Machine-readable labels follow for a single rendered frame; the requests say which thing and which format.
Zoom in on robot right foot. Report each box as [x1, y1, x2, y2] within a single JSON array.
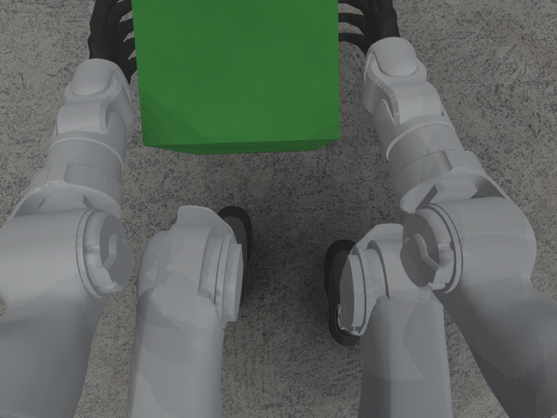
[[324, 239, 360, 347]]

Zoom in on robot left shin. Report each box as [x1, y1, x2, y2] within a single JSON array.
[[137, 206, 237, 300]]

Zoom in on right robot upper arm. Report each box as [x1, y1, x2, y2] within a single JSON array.
[[399, 196, 557, 418]]

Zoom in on right robot forearm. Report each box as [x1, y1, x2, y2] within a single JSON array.
[[362, 37, 537, 258]]

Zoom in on right robot hand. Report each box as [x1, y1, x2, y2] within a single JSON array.
[[339, 0, 400, 57]]

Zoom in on left robot forearm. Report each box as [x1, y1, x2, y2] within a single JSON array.
[[0, 58, 135, 297]]

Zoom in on left robot hand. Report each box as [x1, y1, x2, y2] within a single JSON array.
[[87, 0, 137, 85]]

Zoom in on carton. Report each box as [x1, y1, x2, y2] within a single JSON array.
[[131, 0, 339, 155]]

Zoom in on left robot upper arm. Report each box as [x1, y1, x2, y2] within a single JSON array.
[[0, 207, 134, 418]]

